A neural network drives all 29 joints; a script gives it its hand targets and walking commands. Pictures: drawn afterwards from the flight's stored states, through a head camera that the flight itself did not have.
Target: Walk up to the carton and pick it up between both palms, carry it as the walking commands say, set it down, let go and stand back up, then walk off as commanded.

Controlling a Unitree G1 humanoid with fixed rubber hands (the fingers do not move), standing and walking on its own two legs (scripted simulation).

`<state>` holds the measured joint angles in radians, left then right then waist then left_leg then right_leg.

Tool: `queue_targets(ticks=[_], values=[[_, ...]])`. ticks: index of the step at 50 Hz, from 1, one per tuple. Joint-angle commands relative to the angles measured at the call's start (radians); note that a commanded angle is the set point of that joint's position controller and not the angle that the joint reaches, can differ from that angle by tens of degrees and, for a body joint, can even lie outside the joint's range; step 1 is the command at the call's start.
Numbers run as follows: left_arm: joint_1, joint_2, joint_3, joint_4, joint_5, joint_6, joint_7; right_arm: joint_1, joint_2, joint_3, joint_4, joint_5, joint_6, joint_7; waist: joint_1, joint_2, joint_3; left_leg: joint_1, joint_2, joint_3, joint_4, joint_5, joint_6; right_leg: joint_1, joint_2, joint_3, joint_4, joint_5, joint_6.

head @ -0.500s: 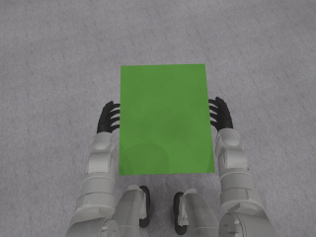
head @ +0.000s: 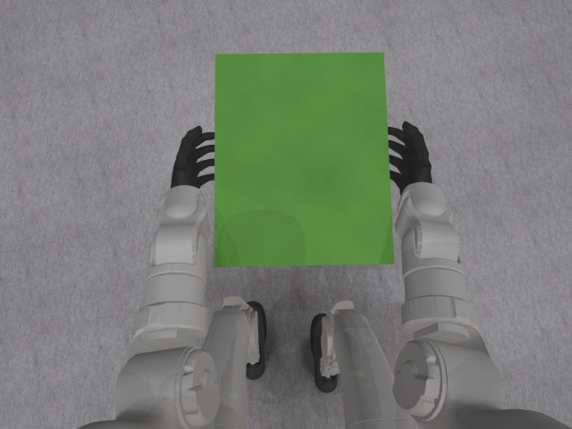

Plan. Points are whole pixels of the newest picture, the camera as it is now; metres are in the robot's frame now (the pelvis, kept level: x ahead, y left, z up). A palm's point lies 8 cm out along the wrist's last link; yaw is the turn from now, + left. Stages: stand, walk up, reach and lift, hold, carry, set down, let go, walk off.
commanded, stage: set down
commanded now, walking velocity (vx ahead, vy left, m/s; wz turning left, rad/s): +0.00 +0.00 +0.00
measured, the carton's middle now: (298, 175) +0.46 +0.00 -0.15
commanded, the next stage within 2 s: none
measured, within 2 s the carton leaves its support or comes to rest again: neither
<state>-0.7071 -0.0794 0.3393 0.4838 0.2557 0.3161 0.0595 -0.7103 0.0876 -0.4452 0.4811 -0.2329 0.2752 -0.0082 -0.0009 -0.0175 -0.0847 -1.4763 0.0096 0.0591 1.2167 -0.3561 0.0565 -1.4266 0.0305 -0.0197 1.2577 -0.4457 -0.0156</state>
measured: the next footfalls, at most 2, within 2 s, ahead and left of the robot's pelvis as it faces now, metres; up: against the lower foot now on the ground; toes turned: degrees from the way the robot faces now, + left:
none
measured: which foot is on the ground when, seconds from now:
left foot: down 0.00-1.00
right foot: down 0.00-1.00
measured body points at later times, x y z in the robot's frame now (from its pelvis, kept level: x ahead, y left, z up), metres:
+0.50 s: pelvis -0.01 +0.01 -0.07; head +0.27 +0.02 +0.28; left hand +0.47 +0.16 -0.16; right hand +0.47 -0.16 -0.15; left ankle +0.09 +0.09 -0.60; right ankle +0.06 -0.11 -0.60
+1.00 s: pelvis -0.05 +0.00 -0.13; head +0.33 +0.01 +0.12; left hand +0.50 +0.15 -0.28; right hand +0.51 -0.16 -0.27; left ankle +0.09 +0.10 -0.60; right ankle +0.06 -0.11 -0.60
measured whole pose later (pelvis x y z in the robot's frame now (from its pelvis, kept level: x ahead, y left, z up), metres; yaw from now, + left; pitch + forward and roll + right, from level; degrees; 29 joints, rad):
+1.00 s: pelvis -0.05 +0.00 -0.13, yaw +0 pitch +34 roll -1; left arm -1.28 0.12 0.34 0.50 0.13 0.37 0.11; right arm -1.28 -0.11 -0.45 0.50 -0.05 0.33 -0.06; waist 0.00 -0.01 0.43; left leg -1.86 0.01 0.05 1.71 -0.44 0.06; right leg -1.80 0.04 -0.03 1.76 -0.55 -0.02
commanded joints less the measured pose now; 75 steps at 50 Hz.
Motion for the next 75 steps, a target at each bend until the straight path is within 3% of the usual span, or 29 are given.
queue_targets(ticks=[1,2,3,5,7,11,12,13,18,19,23,26,27,30,31,36,39,40,44,49,50,51,52,55,59,62,63,66,75], values=[[-0.747,-0.911,-0.526,-0.010,-0.191,-0.062,-0.232,-0.705,0.888,0.583,0.130,0.151,-0.007,0.277,-0.026,-0.021,-0.931,0.574,-0.146,-0.144,0.026,0.263,-0.031,0.190,0.125,0.059,-0.048,0.243,0.013],[-0.720,-0.919,-0.496,0.062,-0.167,-0.052,-0.240,-0.765,0.870,0.590,0.081,0.168,-0.013,0.267,0.003,0.025,-0.936,0.515,-0.149,-0.125,0.051,0.246,-0.030,0.204,0.118,0.078,-0.026,0.256,0.015],[-0.748,-0.923,-0.544,-0.015,-0.200,-0.061,-0.239,-0.714,0.887,0.602,0.081,0.165,-0.004,0.272,-0.041,-0.030,-1.000,0.579,-0.140,-0.145,0.044,0.329,-0.022,0.207,0.128,0.054,-0.020,0.330,0.024],[-0.752,-0.916,-0.547,0.007,-0.206,-0.059,-0.238,-0.796,0.870,0.656,0.025,0.213,-0.014,0.266,-0.001,0.011,-1.062,0.584,-0.154,-0.122,0.087,0.338,-0.029,0.197,0.128,0.049,0.014,0.323,0.031],[-0.782,-0.884,-0.555,-0.006,-0.224,-0.060,-0.235,-0.803,0.877,0.662,0.024,0.227,-0.006,0.255,0.001,-0.030,-1.068,0.556,-0.145,-0.132,0.111,0.358,-0.029,0.184,0.122,0.053,0.032,0.340,0.037],[-0.783,-0.909,-0.547,0.021,-0.216,-0.048,-0.235,-0.805,0.833,0.628,0.062,0.226,-0.009,0.267,-0.023,0.038,-1.048,0.531,-0.152,-0.139,0.144,0.373,-0.030,0.123,0.113,0.047,0.063,0.345,0.028],[-0.791,-0.899,-0.542,0.040,-0.218,-0.048,-0.232,-0.816,0.859,0.625,0.079,0.206,-0.001,0.256,-0.029,-0.022,-1.038,0.478,-0.152,-0.143,0.144,0.329,-0.028,0.128,0.120,0.045,0.075,0.315,0.039],[-0.781,-0.897,-0.524,0.061,-0.202,-0.042,-0.234,-0.846,0.822,0.613,0.078,0.216,0.001,0.259,-0.005,0.030,-1.012,0.466,-0.156,-0.121,0.150,0.298,-0.035,0.092,0.115,0.037,0.081,0.275,0.037],[-0.883,-0.885,-0.529,0.043,-0.225,-0.041,-0.219,-0.880,0.787,0.595,0.128,0.211,0.009,0.268,-0.026,0.014,-1.018,0.459,-0.152,-0.124,0.198,0.288,-0.046,0.006,0.117,0.032,0.108,0.236,0.021],[-0.928,-0.925,-0.567,-0.009,-0.251,-0.040,-0.220,-0.889,0.805,0.590,0.106,0.219,0.003,0.261,-0.064,0.054,-1.110,0.476,-0.155,-0.126,0.214,0.291,-0.048,0.056,0.117,0.028,0.129,0.269,0.013],[-0.928,-0.890,-0.544,0.002,-0.229,-0.037,-0.210,-0.947,0.775,0.612,0.070,0.249,0.008,0.270,-0.019,0.051,-1.132,0.510,-0.151,-0.134,0.252,0.377,-0.046,-0.018,0.119,0.021,0.170,0.300,0.022],[-0.957,-0.855,-0.555,-0.006,-0.235,-0.030,-0.200,-0.941,0.733,0.602,0.095,0.236,0.013,0.275,-0.050,0.049,-1.142,0.524,-0.150,-0.149,0.281,0.373,-0.051,-0.101,0.121,-0.002,0.192,0.260,0.024],[-0.941,-0.837,-0.531,0.041,-0.222,-0.023,-0.199,-0.952,0.749,0.605,0.086,0.250,0.018,0.274,-0.014,0.026,-1.078,0.495,-0.149,-0.137,0.270,0.354,-0.042,-0.108,0.123,0.007,0.184,0.246,0.028],[-0.978,-0.847,-0.532,0.046,-0.232,-0.013,-0.196,-0.937,0.698,0.565,0.150,0.217,0.028,0.282,-0.068,0.059,-1.080,0.493,-0.142,-0.151,0.294,0.309,-0.048,-0.162,0.117,0.002,0.211,0.207,0.013],[-0.999,-0.831,-0.553,0.019,-0.249,-0.022,-0.191,-0.999,0.716,0.602,0.065,0.254,0.013,0.282,-0.027,0.059,-1.142,0.532,-0.142,-0.147,0.306,0.348,-0.047,-0.164,0.116,-0.002,0.234,0.226,0.021],[-1.058,-0.802,-0.553,0.004,-0.266,-0.018,-0.191,-1.032,0.678,0.592,0.126,0.256,0.030,0.272,-0.060,0.052,-1.157,0.451,-0.156,-0.130,0.360,0.316,-0.052,-0.154,0.115,-0.012,0.274,0.205,0.022],[-1.089,-0.797,-0.546,-0.003,-0.269,-0.020,-0.194,-1.026,0.706,0.602,0.142,0.253,0.031,0.278,-0.032,0.031,-1.115,0.387,-0.152,-0.130,0.371,0.329,-0.046,-0.157,0.114,-0.003,0.291,0.239,0.017],[-1.088,-0.820,-0.551,-0.012,-0.264,-0.020,-0.198,-1.104,0.669,0.617,0.049,0.286,0.016,0.270,-0.026,0.096,-1.181,0.409,-0.151,-0.116,0.404,0.356,-0.046,-0.156,0.111,0.009,0.304,0.265,0.016],[-1.154,-0.756,-0.554,-0.018,-0.289,-0.011,-0.178,-1.143,0.628,0.626,0.067,0.293,0.031,0.256,-0.032,0.076,-1.317,0.491,-0.148,-0.112,0.450,0.351,-0.052,-0.124,0.101,-0.017,0.350,0.233,0.008],[-1.331,-0.610,-0.641,-0.220,-0.377,-0.005,-0.145,-1.282,0.554,0.719,-0.132,0.395,0.048,0.203,-0.013,0.041,-1.807,0.674,-0.141,-0.096,0.525,0.460,-0.048,0.148,0.096,-0.024,0.425,0.368,0.014],[-1.346,-0.587,-0.625,-0.215,-0.386,0.008,-0.142,-1.344,0.501,0.717,-0.168,0.398,0.056,0.188,-0.040,0.020,-1.873,0.678,-0.145,-0.092,0.532,0.421,-0.045,0.220,0.096,-0.037,0.436,0.348,0.016],[-1.401,-0.514,-0.618,-0.282,-0.386,0.006,-0.133,-1.368,0.503,0.728,-0.161,0.414,0.073,0.177,-0.012,0.008,-1.993,0.744,-0.134,-0.089,0.552,0.420,-0.041,0.250,0.095,-0.023,0.452,0.347,0.004],[-1.364,-0.503,-0.596,-0.151,-0.388,0.027,-0.132,-1.363,0.464,0.715,-0.081,0.401,0.087,0.166,-0.033,-0.021,-1.871,0.670,-0.135,-0.097,0.539,0.315,-0.034,0.251,0.095,-0.035,0.456,0.256,0.010],[-1.503,-0.522,-0.630,-0.199,-0.427,0.042,-0.134,-1.523,0.472,0.737,-0.190,0.413,0.091,0.156,-0.031,0.029,-1.823,0.690,-0.122,-0.101,0.580,0.378,-0.042,0.206,0.094,-0.023,0.473,0.282,0.005],[-1.525,-0.533,-0.534,-0.055,-0.385,0.043,-0.138,-1.539,0.454,0.668,-0.022,0.369,0.099,0.171,0.000,0.017,-1.480,0.486,-0.120,-0.087,0.579,0.202,-0.021,0.037,0.082,-0.010,0.485,0.138,0.004],[-1.542,-0.530,-0.533,0.020,-0.371,0.035,-0.150,-1.506,0.491,0.636,0.093,0.344,0.094,0.189,-0.020,-0.013,-1.353,0.449,-0.112,-0.092,0.588,0.135,-0.021,-0.044,0.083,-0.026,0.501,0.075,-0.003],[-1.463,-0.565,-0.479,0.111,-0.330,0.040,-0.152,-1.500,0.467,0.606,0.124,0.338,0.085,0.200,0.027,0.035,-1.206,0.384,-0.114,-0.076,0.592,0.133,-0.025,-0.126,0.077,0.002,0.491,0.048,-0.011],[-1.397,-0.572,-0.404,0.226,-0.279,0.026,-0.179,-1.400,0.509,0.549,0.252,0.283,0.083,0.241,0.013,-0.008,-1.008,0.314,-0.108,-0.090,0.595,0.071,-0.010,-0.198,0.076,-0.010,0.502,-0.006,-0.008],[-1.517,-0.539,-0.560,-0.004,-0.378,-0.016,-0.165,-1.467,0.445,0.668,0.078,0.369,0.041,0.255,-0.025,0.059,-1.301,0.649,-0.101,-0.145,0.727,0.491,-0.023,-0.242,0.076,-0.032,0.597,0.197,0.005]])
